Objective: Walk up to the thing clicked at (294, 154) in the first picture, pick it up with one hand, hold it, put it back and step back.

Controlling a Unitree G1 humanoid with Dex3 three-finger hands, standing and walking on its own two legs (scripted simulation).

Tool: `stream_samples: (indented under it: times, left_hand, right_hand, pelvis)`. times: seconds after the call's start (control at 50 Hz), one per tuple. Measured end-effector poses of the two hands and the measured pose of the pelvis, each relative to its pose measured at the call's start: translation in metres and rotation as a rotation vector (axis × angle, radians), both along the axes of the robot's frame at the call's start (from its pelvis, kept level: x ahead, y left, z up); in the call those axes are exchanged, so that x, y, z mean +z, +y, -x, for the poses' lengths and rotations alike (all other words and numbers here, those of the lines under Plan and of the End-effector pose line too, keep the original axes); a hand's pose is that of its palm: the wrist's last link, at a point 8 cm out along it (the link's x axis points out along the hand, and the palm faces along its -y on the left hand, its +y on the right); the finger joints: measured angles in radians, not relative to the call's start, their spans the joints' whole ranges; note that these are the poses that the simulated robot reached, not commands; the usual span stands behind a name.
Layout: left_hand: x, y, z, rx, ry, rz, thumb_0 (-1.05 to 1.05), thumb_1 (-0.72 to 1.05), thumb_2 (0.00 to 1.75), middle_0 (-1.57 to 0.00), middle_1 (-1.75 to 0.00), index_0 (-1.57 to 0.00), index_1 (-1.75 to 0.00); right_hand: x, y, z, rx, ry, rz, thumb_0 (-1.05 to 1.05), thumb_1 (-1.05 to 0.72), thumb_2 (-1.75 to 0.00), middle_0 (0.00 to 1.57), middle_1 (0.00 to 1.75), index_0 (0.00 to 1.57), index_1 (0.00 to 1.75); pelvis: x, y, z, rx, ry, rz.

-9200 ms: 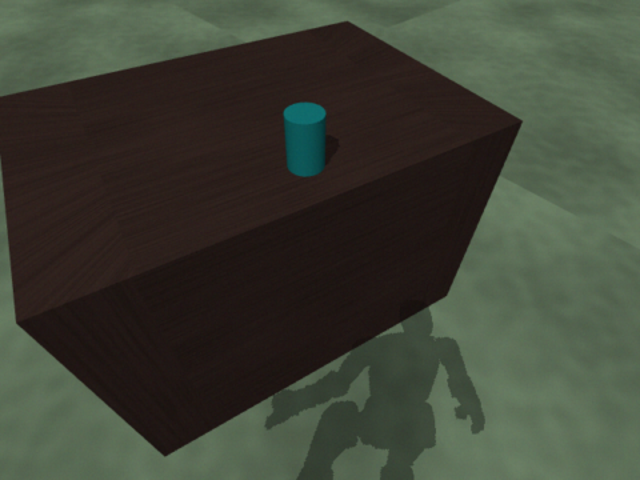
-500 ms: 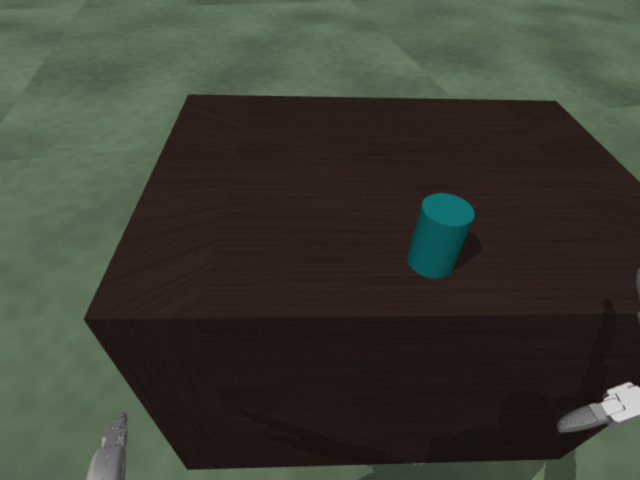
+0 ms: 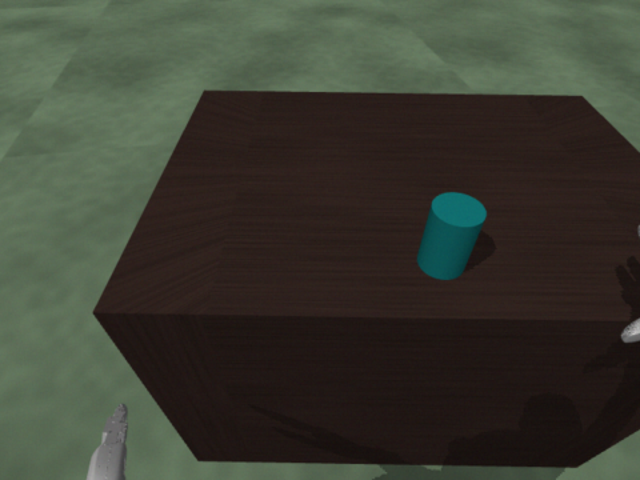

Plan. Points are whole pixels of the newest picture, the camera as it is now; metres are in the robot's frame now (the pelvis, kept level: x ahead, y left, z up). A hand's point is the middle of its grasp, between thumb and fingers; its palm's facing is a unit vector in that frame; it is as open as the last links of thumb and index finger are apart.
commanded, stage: go down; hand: right
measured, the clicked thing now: (449, 237) +0.49 -0.19 +0.04
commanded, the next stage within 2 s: none
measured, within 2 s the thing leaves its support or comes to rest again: neither
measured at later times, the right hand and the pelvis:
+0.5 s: hand out of the picture +0.36 -0.36 +0.16, palm faces +0.17 +0.99 +0.00, open 17.5 cm; pelvis +0.00 +0.00 -0.01, yaw +0 degrees
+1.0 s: hand out of the picture +0.38 -0.38 +0.16, palm faces +0.19 +0.98 +0.00, open 17.5 cm; pelvis +0.00 +0.00 -0.01, yaw +0 degrees
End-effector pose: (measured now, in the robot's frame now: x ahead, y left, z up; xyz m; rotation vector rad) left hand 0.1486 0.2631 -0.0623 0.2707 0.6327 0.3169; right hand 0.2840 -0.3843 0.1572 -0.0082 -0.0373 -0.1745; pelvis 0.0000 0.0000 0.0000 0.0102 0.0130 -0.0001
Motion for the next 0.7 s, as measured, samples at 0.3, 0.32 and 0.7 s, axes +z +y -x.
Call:
stream_samples:
  times: [0.3, 0.32, 0.7]
  left_hand:
    - [-0.016, -0.011, 0.012, -0.043, 0.073, 0.002, -0.01, -0.54, 0.06, -0.06, -0.06, -0.06, -0.06]
    - [-0.014, -0.01, 0.011, -0.048, 0.067, -0.004, -0.01, -0.54, 0.06, -0.06, -0.06, -0.06, -0.06]
    - [-0.012, -0.006, 0.008, -0.047, 0.07, -0.04, -0.01, -0.55, 0.07, -0.06, -0.05, -0.06, -0.06]
  right_hand:
    - [0.0, -0.016, -0.025, -0.019, 0.034, -0.013, -0.02, 0.56, -0.05, 0.04, 0.05, 0.04, 0.05]
    - [0.002, -0.018, -0.028, -0.022, 0.029, -0.012, -0.02, 0.56, -0.05, 0.04, 0.05, 0.04, 0.05]
    - [0.0, -0.031, -0.057, -0.002, 0.06, -0.026, -0.02, 0.55, -0.05, 0.04, 0.05, 0.04, 0.05]
  pelvis:
    - [-0.004, 0.0, 0.003, 0.003, 0.049, -0.008]
    - [-0.004, 0.001, 0.003, 0.003, 0.053, -0.008]
    - [-0.008, 0.003, -0.003, 0.002, 0.115, -0.015]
